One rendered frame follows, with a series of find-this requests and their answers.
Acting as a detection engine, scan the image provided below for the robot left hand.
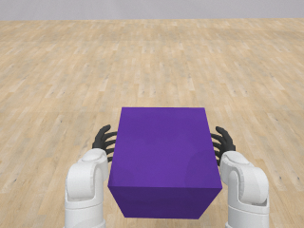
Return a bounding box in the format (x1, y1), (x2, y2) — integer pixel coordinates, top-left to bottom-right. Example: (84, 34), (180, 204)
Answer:
(91, 124), (118, 162)

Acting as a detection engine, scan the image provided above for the robot right hand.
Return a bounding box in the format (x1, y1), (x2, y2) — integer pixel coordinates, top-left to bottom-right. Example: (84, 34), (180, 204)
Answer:
(210, 126), (236, 166)

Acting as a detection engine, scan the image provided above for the robot right forearm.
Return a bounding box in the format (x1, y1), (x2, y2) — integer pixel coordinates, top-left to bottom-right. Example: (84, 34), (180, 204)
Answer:
(219, 150), (270, 228)

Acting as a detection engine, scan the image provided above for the carton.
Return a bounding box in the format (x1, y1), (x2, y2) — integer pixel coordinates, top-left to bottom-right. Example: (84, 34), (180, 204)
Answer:
(107, 106), (223, 219)

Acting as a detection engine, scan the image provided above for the robot left forearm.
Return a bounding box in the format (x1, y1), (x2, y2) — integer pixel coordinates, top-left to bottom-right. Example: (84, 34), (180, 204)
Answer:
(63, 148), (109, 228)

